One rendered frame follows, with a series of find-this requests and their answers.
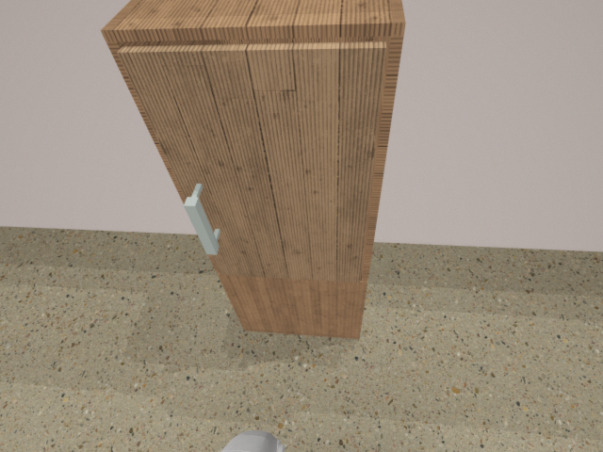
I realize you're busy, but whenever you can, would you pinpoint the cupboard door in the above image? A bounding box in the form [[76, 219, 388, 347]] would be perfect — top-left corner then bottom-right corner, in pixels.
[[117, 41, 386, 283]]

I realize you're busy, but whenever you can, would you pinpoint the left robot thigh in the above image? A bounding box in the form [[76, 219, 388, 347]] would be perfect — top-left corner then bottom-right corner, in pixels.
[[221, 430, 285, 452]]

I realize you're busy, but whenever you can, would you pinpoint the handle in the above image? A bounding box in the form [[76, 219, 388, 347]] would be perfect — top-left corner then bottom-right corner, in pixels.
[[184, 184, 220, 255]]

